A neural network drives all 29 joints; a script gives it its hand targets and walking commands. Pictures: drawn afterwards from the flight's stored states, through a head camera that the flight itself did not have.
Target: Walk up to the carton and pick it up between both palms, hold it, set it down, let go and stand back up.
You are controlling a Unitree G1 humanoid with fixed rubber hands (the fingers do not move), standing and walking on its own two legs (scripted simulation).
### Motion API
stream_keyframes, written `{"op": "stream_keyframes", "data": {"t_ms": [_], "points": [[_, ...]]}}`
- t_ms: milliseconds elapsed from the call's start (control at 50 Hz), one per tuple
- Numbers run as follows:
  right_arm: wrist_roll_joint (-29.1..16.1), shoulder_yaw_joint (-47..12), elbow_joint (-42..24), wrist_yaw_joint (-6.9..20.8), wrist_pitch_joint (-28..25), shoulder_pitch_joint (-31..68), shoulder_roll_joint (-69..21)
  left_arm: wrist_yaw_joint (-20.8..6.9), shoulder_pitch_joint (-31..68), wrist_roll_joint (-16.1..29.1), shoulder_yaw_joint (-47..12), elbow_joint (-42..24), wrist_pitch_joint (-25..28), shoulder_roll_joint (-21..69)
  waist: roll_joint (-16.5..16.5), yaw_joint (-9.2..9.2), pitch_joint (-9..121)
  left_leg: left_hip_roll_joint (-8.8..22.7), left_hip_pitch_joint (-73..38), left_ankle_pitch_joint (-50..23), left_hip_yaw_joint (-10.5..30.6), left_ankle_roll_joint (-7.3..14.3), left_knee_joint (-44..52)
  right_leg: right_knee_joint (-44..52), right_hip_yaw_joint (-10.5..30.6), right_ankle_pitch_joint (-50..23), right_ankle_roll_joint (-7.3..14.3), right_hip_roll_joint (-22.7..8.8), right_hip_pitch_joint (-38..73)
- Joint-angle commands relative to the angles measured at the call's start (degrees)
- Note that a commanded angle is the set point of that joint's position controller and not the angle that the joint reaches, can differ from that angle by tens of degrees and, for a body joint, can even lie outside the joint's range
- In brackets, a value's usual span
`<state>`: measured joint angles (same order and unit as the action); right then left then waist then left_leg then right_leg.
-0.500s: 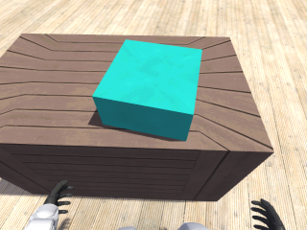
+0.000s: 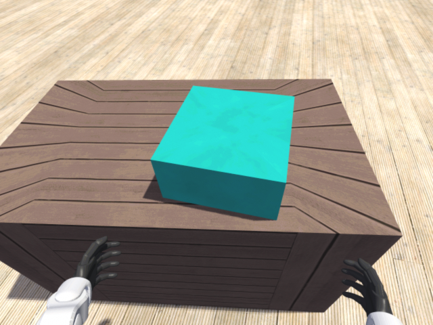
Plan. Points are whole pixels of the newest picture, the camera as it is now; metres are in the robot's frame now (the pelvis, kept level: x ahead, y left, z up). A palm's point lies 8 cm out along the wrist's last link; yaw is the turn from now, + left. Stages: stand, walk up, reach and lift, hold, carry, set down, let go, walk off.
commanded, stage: reach and lift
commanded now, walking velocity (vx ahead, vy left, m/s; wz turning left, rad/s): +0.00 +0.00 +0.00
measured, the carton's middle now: (230, 145) +0.55 +0.01 -0.02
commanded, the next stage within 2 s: none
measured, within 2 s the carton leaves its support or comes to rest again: neither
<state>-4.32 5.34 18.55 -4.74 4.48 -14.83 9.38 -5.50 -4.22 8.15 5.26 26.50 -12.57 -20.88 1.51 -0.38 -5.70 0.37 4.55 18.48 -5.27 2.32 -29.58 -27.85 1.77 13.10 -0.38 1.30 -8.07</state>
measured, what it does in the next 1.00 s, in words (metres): stands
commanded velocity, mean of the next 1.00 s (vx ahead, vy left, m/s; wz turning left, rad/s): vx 0.00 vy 0.00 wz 0.00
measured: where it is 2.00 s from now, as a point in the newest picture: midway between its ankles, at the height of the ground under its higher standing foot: outside the picture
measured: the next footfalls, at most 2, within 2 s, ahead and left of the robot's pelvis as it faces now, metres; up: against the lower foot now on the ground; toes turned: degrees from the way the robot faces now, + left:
none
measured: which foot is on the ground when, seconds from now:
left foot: down 0.00-1.00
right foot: down 0.00-1.00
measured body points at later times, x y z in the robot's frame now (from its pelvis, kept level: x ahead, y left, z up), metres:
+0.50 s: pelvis +0.03 +0.02 +0.00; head +0.04 +0.03 +0.45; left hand +0.23 +0.31 +0.00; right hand +0.24 -0.19 -0.01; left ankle -0.02 +0.09 -0.74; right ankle +0.03 -0.13 -0.74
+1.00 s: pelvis +0.01 +0.02 +0.00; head +0.03 +0.04 +0.45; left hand +0.30 +0.30 +0.04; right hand +0.30 -0.18 +0.03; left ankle -0.02 +0.09 -0.74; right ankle +0.03 -0.13 -0.74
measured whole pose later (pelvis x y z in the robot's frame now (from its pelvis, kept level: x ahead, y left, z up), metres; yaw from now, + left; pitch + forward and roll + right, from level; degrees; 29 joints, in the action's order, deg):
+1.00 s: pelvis +0.01 +0.02 +0.00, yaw +2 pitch -3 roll -3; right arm -16.9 1.8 16.7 -12.1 0.4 0.6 10.4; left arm -9.6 6.7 21.9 -2.0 24.4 1.2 -28.6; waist 0.9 -1.4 -4.9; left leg -0.4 6.9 18.2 -2.4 3.7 -28.4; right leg -20.4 1.1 10.5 -1.2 1.2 -6.6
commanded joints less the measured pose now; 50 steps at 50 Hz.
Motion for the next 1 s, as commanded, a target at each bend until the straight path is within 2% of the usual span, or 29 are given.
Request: {"op": "stream_keyframes", "data": {"t_ms": [0,120,240,360,480,560,660,760,980], "points": [[-1.7,0.7,-10.8,-1.3,-4.3,3.0,4.0,-0.6,4.6,1.4,3.2,-10.0,5.3,-13.4,-0.1,-1.14,5.0,0.6,6.4,-11.8,1.1,-4.6,9.0,7.5,0.7,-7.4,1.2,-1.4,6.6],[-3.7,0.5,-10.9,-2.6,-8.5,0.5,3.4,-1.3,2.1,3.4,2.1,-13.7,11.5,-14.4,3.4,-0.57,8.0,0.8,3.0,-20.6,2.5,-6.7,7.8,8.5,0.3,-11.8,1.9,-0.9,7.8],[-6.0,0.0,-11.1,-3.8,-12.5,-0.1,3.5,-2.1,0.1,6.1,0.7,-16.4,16.9,-15.3,5.1,-0.22,10.1,1.4,0.6,-28.9,4.3,-8.0,6.1,8.8,0.3,-14.0,3.0,-0.3,8.9],[-8.4,-0.8,-11.5,-5.0,-15.1,0.7,4.4,-3.1,-1.4,8.0,0.0,-16.9,19.7,-16.0,5.1,-0.47,8.7,1.9,-1.7,-35.7,5.7,-8.9,4.4,9.5,0.3,-14.4,4.2,0.3,8.6],[-10.4,-1.6,-13.6,-5.9,-16.1,2.2,5.0,-4.0,-0.5,9.9,0.1,-17.4,21.3,-17.2,4.6,-0.91,7.7,2.3,-1.8,-38.6,6.8,-8.8,3.6,9.7,0.5,-13.5,4.8,0.6,8.1],[-11.5,-1.8,-14.4,-6.2,-16.1,3.9,5.3,-4.3,2.1,11.2,-0.4,-17.7,22.1,-17.9,5.2,-1.00,8.1,2.7,-1.5,-38.3,7.2,-8.7,3.7,9.9,0.7,-11.8,5.3,0.7,7.3],[-11.8,-1.9,-14.5,-6.5,-14.3,9.0,5.6,-4.3,7.8,12.7,-1.6,-16.3,21.4,-18.8,5.5,-1.24,8.6,3.0,1.2,-32.7,7.3,-8.0,5.0,9.7,1.3,-8.9,5.4,0.1,7.4],[-11.8,-1.0,-14.9,-6.8,-11.3,15.3,6.5,-3.9,14.5,14.1,-2.5,-15.5,19.8,-19.6,5.6,-0.55,11.3,3.3,2.5,-28.8,7.5,-7.6,6.1,8.8,1.3,-7.7,5.3,0.0,7.4],[-12.6,-1.0,-10.3,-7.7,-4.8,28.0,8.3,-4.1,28.1,13.8,-2.0,-8.9,15.0,-20.5,4.4,0.45,15.4,3.2,2.6,-26.1,6.7,-6.5,7.0,7.9,1.0,-9.3,4.5,0.1,7.8]]}}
